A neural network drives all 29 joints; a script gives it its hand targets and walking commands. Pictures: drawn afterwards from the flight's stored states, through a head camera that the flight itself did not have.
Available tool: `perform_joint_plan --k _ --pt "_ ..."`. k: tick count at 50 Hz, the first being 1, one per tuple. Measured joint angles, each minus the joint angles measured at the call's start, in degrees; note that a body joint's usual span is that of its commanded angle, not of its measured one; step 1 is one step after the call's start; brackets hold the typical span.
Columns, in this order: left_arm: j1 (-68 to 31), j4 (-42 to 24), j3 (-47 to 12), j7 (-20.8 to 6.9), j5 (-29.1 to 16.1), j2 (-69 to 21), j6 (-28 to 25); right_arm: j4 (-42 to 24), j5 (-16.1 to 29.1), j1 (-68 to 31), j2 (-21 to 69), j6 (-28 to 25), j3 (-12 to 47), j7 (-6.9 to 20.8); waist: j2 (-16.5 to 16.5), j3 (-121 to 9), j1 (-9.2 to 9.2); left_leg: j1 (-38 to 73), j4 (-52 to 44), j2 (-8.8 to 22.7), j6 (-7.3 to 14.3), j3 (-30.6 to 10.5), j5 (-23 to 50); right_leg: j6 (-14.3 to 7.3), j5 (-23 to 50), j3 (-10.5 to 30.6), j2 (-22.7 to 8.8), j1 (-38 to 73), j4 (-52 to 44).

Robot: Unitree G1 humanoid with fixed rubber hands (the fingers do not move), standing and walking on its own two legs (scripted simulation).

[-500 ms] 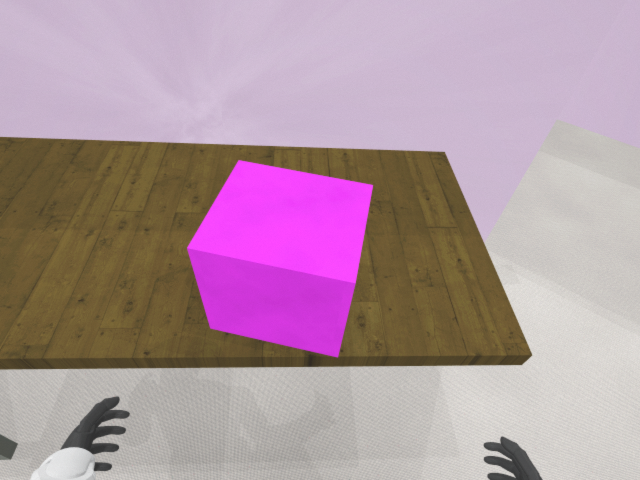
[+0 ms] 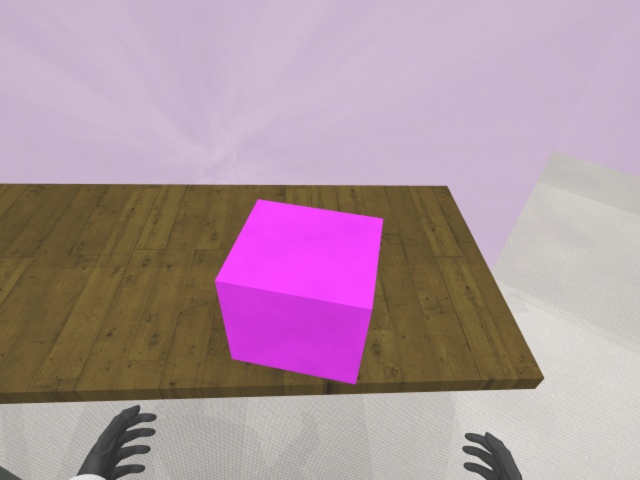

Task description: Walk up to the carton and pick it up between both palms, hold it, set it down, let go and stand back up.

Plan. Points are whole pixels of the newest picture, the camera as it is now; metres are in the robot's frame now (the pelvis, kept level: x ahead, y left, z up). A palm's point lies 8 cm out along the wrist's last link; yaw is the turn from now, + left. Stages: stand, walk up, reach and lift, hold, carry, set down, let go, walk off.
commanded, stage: reach and lift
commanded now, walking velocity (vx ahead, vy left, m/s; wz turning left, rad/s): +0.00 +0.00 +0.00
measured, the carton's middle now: (305, 290) +0.42 +0.04 +0.01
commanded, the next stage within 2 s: none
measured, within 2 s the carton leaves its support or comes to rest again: neither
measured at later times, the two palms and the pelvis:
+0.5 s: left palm (92, 455) +0.17 +0.26 +0.00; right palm (485, 477) +0.17 -0.18 -0.01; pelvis +0.01 +0.01 +0.00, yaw +1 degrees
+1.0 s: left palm (109, 404) +0.21 +0.25 +0.04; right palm (470, 424) +0.22 -0.17 +0.03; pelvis +0.02 +0.01 +0.00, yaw +3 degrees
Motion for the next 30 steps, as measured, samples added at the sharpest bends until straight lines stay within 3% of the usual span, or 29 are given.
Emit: perform_joint_plan --k 10,30 --pt "2.71 -3.95 -0.33 -1.79 -2.38 0.33 -4.43 -8.63 1.81 4.49 2.57 0.95 1.70 -2.51 0.04 -0.81 0.71 1.07 -1.59 0.07 0.05 -0.13 0.33 0.07 0.55 -0.27 0.02 1.47 -2.22" --pt "6.23 -13.83 -2.97 -4.63 -7.83 2.53 -12.86 -18.38 6.04 7.91 6.38 -1.39 3.55 -7.14 0.18 -0.96 1.85 -0.24 0.61 -0.10 0.71 -1.27 -1.22 0.68 0.43 -1.32 -0.26 2.33 -3.54"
